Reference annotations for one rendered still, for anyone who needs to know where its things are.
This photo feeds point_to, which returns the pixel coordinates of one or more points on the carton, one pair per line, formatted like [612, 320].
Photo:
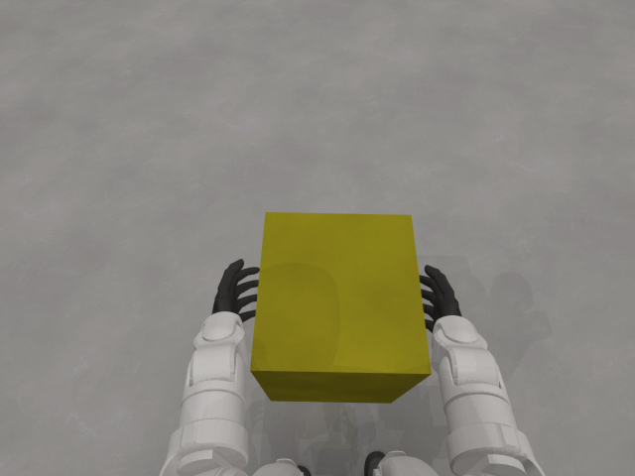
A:
[339, 314]

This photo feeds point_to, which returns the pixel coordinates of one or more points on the right robot shin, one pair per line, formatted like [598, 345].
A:
[392, 454]

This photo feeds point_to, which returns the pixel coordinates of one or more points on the robot right forearm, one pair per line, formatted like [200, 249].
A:
[483, 434]

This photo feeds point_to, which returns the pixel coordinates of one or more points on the robot right hand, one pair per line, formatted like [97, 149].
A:
[442, 298]

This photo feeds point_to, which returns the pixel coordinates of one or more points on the robot left hand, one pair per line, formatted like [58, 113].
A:
[227, 299]

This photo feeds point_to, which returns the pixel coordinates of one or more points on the robot shin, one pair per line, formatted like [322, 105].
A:
[392, 454]
[288, 461]

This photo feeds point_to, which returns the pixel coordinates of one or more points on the left robot shin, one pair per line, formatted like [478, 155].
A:
[288, 461]

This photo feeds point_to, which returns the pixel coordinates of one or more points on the robot left forearm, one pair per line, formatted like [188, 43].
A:
[211, 429]

